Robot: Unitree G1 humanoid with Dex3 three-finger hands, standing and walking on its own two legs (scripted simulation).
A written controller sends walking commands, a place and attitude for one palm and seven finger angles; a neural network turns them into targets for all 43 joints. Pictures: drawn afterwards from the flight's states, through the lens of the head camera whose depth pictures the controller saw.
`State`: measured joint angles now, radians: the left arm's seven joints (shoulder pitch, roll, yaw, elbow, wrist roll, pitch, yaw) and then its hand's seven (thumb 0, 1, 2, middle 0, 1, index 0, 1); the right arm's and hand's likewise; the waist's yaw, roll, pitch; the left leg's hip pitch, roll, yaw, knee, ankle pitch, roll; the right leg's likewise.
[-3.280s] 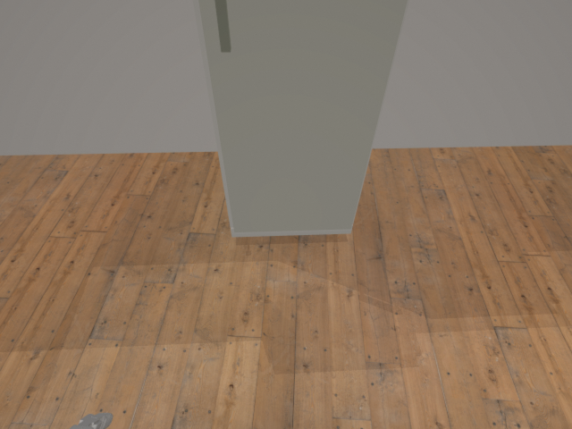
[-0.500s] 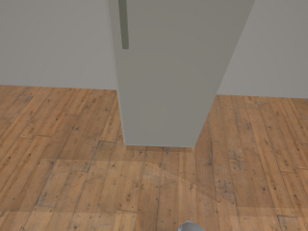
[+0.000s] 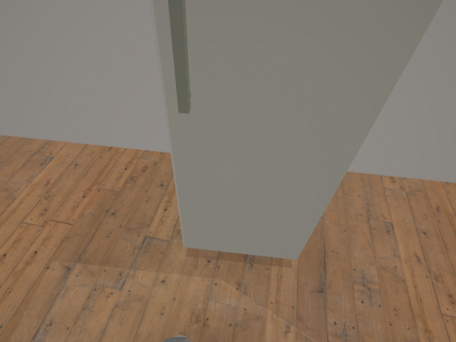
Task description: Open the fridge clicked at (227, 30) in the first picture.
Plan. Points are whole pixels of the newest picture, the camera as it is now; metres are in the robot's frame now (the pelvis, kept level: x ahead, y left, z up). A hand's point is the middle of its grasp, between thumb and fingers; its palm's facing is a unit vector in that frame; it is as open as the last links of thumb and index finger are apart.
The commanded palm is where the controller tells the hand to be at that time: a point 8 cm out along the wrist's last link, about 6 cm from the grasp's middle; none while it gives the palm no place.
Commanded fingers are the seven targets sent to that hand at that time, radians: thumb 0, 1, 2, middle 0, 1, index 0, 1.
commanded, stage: come to a stop and stand still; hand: left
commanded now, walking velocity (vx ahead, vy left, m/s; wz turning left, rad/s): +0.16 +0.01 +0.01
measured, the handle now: (182, 48) +0.58 +0.15 +0.23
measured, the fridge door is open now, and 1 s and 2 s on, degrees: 0 0 0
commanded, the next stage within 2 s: look again from close up in 1.68 s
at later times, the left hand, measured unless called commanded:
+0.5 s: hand out of the picture +0.11 +0.18 -0.17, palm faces +0.00 -0.96 -0.28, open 7.4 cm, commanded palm none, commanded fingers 0.00 0.90 0.90 -0.20 -0.30 -0.20 -0.30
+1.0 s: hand out of the picture +0.03 +0.15 -0.17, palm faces +0.02 -0.98 -0.20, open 7.3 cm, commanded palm none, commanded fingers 0.00 0.90 0.90 -0.20 -0.30 -0.20 -0.30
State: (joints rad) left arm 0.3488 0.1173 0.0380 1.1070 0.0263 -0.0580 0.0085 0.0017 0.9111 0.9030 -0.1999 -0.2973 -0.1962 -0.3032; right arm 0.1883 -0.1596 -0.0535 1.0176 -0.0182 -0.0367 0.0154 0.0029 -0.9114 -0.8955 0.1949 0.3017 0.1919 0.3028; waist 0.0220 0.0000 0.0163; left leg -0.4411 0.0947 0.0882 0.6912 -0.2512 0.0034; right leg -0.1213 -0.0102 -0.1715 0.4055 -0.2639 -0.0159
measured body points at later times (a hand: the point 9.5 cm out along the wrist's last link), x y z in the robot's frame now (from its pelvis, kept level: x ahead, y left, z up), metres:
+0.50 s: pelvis +0.05 -0.01 -0.01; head +0.07 -0.03 +0.44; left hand +0.11 +0.23 -0.15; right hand +0.10 -0.25 -0.17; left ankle +0.10 +0.10 -0.74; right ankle +0.07 -0.12 -0.74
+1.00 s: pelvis +0.02 -0.03 +0.00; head +0.02 -0.03 +0.45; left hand +0.03 +0.20 -0.15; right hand -0.02 -0.23 -0.16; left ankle +0.02 +0.10 -0.74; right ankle +0.07 -0.12 -0.74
